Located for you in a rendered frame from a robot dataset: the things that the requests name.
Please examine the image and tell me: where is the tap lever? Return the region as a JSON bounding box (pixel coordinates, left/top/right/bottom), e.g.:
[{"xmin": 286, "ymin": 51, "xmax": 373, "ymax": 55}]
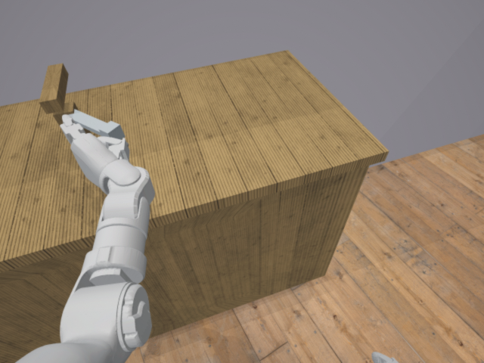
[{"xmin": 69, "ymin": 109, "xmax": 125, "ymax": 140}]

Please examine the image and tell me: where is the robot left upper arm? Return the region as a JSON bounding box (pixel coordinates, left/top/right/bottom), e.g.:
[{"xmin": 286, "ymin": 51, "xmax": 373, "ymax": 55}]
[{"xmin": 15, "ymin": 281, "xmax": 152, "ymax": 363}]

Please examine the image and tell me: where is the left robot forearm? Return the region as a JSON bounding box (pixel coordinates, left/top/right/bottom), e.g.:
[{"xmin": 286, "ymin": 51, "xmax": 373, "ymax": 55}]
[{"xmin": 60, "ymin": 160, "xmax": 155, "ymax": 342}]

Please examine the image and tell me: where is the robot left hand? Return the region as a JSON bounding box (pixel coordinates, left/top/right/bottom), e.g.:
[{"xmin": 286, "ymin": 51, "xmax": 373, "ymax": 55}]
[{"xmin": 60, "ymin": 114, "xmax": 130, "ymax": 187}]

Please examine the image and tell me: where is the counter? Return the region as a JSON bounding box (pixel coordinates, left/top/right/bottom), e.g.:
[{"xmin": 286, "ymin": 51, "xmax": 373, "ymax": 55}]
[{"xmin": 0, "ymin": 50, "xmax": 389, "ymax": 363}]

